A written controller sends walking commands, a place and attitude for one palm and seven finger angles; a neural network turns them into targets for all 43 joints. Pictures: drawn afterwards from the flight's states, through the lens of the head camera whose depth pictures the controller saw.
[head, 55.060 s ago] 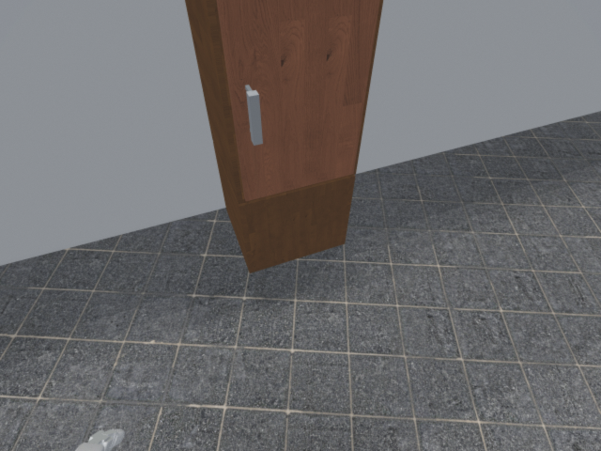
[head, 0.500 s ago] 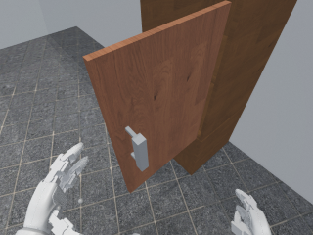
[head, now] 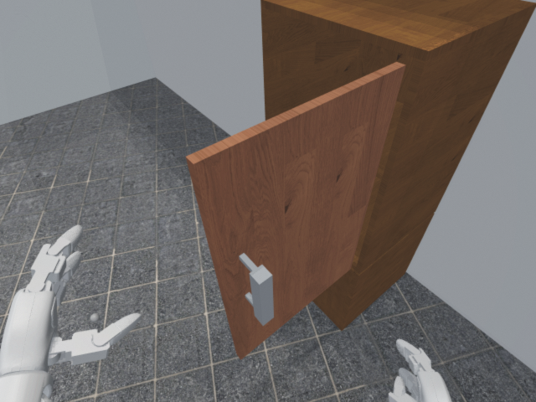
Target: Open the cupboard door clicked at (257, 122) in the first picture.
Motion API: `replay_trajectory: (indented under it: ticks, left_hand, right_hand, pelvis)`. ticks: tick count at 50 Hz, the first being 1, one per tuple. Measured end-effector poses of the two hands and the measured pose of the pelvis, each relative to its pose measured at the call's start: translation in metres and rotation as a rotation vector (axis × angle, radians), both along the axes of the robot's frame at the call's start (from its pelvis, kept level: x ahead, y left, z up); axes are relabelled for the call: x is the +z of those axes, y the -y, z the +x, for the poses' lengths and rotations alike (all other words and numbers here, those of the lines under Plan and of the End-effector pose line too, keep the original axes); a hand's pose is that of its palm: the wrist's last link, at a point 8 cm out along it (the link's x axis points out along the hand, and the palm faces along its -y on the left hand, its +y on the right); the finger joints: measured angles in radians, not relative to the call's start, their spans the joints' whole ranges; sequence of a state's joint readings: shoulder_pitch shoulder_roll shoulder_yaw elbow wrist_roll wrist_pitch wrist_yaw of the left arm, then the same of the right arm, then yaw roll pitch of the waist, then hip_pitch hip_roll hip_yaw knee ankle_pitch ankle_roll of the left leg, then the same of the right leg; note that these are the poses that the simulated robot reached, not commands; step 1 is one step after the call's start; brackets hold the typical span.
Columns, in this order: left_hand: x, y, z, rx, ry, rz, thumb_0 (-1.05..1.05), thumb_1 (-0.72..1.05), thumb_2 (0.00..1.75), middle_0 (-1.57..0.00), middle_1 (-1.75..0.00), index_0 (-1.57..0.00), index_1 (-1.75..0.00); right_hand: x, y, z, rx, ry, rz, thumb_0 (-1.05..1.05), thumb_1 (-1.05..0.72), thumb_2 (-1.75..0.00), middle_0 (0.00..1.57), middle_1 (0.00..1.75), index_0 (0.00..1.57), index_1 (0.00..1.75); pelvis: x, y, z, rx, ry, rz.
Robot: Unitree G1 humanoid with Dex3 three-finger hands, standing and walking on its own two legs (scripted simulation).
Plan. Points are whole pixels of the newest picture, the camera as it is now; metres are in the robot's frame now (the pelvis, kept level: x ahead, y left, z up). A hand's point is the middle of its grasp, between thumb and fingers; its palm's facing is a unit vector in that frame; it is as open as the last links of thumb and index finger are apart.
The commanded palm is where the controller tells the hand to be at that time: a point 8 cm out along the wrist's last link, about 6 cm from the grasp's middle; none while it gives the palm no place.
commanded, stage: draw the hand back to the body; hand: left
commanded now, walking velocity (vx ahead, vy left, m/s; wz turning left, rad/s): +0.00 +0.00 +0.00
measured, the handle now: (254, 288) +0.31 +0.07 -0.01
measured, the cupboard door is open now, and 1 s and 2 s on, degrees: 91 91 91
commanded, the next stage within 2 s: step back with the hand held close in 0.66 s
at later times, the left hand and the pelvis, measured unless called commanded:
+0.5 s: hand (63, 285) +0.19 +0.25 +0.17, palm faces +0.44 -0.81 -0.40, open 7.6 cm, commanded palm +0.14 +0.29 +0.19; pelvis +0.00 -0.01 +0.02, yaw -1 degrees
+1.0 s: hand (78, 282) +0.20 +0.24 +0.17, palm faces +0.36 -0.80 -0.48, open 7.4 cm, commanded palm +0.14 +0.28 +0.19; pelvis -0.02 -0.01 +0.02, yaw -2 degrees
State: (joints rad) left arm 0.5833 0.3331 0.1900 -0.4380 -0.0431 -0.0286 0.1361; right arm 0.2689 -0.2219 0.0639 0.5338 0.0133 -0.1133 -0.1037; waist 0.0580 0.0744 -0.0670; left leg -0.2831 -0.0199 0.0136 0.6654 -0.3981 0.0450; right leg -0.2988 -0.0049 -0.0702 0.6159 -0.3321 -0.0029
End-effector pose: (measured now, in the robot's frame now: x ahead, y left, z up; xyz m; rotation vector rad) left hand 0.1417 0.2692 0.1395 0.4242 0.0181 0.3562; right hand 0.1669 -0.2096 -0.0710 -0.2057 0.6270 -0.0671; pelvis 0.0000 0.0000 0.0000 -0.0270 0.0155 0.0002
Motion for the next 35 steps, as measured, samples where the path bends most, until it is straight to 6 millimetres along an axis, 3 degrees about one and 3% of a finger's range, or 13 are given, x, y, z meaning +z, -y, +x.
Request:
replay_trajectory:
  ticks: [17,27,35]
  left_hand:
    - [0.060,-0.028,0.009,0.065,0.174,0.105,0.01,0.70,0.81,-0.20,-0.30,-0.20,-0.30]
    - [0.040,-0.016,0.007,0.058,0.108,0.037,0.01,0.86,0.88,-0.21,-0.30,-0.20,-0.30]
    - [0.055,-0.012,0.002,0.057,0.156,0.077,0.02,0.88,0.89,-0.21,-0.30,-0.21,-0.30]
  right_hand:
    - [0.015,0.010,0.013,0.013,-0.002,-0.012,0.02,-0.90,-0.89,0.20,0.30,0.20,0.30]
    - [0.013,0.019,0.005,0.004,-0.035,-0.014,0.02,-0.90,-0.89,0.20,0.30,0.20,0.30]
    - [0.012,0.023,0.001,0.002,-0.027,-0.009,0.02,-0.90,-0.89,0.20,0.30,0.20,0.30]
  pelvis:
    - [0.016,0.002,0.004,-0.016,0.067,0.006]
    - [0.019,0.008,0.000,-0.021,0.079,0.011]
    - [0.020,0.013,-0.002,-0.019,0.095,0.010]
